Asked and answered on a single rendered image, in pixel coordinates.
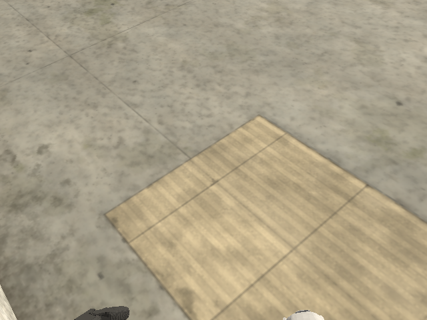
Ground left robot hand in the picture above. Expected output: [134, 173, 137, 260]
[74, 306, 129, 320]

